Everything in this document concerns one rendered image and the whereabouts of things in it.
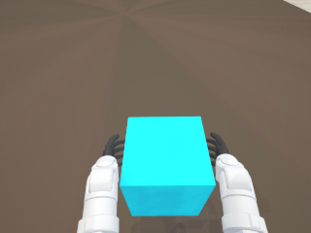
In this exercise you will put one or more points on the robot left forearm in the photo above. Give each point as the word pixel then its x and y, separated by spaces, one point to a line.
pixel 101 198

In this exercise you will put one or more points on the carton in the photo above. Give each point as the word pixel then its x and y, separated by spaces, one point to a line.
pixel 166 168

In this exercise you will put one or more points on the robot right forearm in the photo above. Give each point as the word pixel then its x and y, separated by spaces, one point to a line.
pixel 240 208

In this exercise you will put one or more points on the right robot hand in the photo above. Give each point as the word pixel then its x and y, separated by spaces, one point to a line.
pixel 220 147

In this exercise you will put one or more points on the left robot hand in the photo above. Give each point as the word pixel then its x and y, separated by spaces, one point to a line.
pixel 111 150

